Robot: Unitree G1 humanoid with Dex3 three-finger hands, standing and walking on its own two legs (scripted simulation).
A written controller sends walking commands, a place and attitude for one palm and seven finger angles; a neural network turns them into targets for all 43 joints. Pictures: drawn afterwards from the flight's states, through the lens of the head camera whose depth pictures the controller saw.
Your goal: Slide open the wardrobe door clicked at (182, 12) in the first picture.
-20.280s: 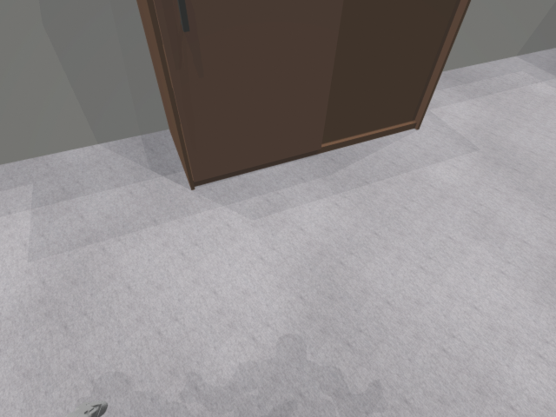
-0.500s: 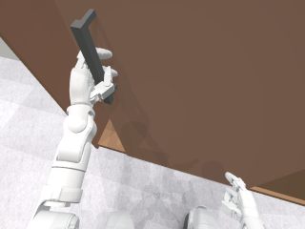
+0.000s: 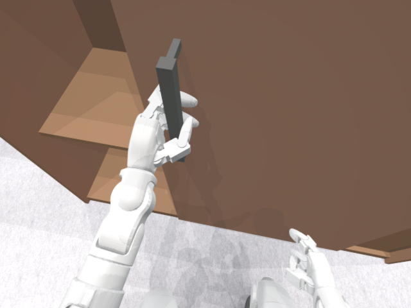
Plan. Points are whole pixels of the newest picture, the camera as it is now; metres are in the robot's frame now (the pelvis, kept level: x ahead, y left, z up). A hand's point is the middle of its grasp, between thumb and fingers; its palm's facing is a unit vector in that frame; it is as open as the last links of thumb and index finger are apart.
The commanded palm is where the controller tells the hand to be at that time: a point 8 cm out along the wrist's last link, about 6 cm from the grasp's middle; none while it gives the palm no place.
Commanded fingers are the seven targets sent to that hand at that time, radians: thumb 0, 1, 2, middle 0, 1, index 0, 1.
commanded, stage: step sideways, sliding the door along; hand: left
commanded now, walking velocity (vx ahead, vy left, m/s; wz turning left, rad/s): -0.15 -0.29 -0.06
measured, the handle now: (178, 112) +0.39 +0.12 +0.13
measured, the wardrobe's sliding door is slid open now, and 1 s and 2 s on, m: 0.47 0.55 0.55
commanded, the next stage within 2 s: stop walking and hold the door there in 0.92 s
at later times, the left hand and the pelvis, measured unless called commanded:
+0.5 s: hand (243, 150) +0.34 +0.01 +0.12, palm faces +0.21 -0.98 -0.02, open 5.9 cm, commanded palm +0.31 -0.01 +0.12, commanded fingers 0.00 0.90 0.90 -0.45 -1.40 -0.45 -1.40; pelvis -0.05 -0.15 +0.00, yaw -2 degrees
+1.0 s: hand (248, 147) +0.35 +0.00 +0.12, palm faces +0.51 -0.86 -0.07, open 6.6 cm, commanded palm +0.30 -0.04 +0.12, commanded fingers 0.00 0.90 0.90 -0.45 -1.40 -0.45 -1.40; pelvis -0.03 -0.28 +0.00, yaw -1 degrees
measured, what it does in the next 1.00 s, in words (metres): steps to the right: right foot, then left foot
